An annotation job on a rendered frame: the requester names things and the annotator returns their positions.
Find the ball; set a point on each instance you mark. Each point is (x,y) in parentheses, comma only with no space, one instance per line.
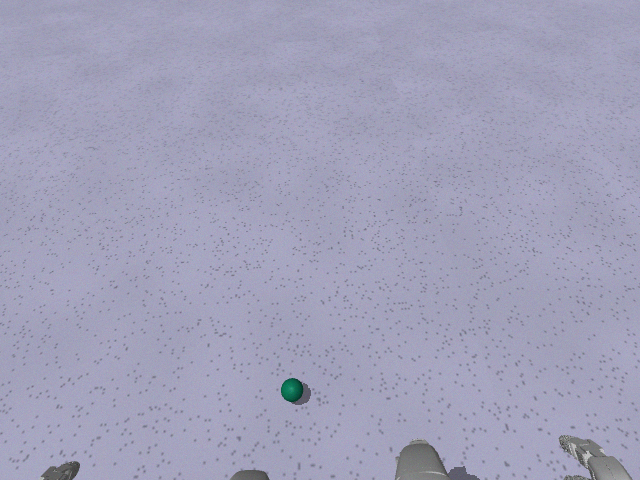
(292,390)

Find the right robot hand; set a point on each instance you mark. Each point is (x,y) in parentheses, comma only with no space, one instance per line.
(593,458)

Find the left robot hand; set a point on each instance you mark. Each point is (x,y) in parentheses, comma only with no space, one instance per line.
(66,471)

